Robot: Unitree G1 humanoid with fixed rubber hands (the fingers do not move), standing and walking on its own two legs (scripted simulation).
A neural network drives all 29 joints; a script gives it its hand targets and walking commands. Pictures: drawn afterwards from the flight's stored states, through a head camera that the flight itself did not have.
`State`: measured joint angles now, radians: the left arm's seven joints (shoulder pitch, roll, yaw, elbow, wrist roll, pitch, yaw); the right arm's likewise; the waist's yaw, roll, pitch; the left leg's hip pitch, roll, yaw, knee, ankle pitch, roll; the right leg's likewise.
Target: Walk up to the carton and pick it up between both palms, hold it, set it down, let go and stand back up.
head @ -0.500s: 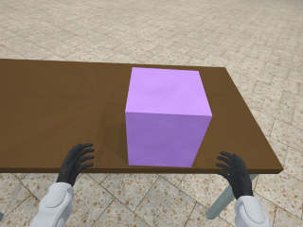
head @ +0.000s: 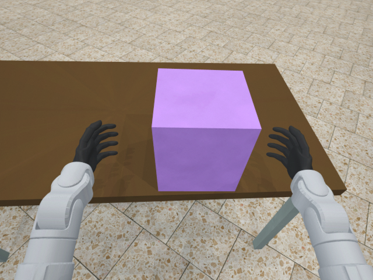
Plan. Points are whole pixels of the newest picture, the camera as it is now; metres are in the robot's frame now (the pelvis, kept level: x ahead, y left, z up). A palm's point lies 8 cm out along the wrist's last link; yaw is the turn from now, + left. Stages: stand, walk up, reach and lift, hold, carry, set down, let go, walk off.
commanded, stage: reach and lift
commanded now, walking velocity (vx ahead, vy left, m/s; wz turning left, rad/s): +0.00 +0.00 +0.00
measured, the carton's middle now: (198, 133) +0.46 +0.00 +0.04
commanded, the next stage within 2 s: none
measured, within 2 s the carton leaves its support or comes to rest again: neither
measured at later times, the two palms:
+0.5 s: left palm (87, 120) +0.37 +0.23 +0.15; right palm (300, 122) +0.39 -0.20 +0.16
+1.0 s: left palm (89, 82) +0.43 +0.23 +0.20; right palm (301, 88) +0.44 -0.20 +0.21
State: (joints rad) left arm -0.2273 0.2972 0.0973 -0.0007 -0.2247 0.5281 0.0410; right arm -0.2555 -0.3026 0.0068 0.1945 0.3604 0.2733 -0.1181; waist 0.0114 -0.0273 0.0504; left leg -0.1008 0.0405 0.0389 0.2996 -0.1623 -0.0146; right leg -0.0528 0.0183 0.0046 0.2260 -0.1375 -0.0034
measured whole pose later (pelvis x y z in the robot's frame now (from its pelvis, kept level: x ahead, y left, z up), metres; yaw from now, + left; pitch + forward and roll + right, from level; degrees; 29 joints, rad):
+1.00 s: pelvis -0.01 -0.01 +0.00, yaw +2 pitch +9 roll -1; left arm -0.99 0.45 0.01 0.78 -0.34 0.45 0.05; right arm -1.08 -0.39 0.04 0.93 0.41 0.40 -0.09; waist -0.02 -0.01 -0.14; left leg -0.37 0.04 -0.01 0.34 -0.13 -0.02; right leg -0.31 0.03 -0.03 0.25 -0.11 -0.01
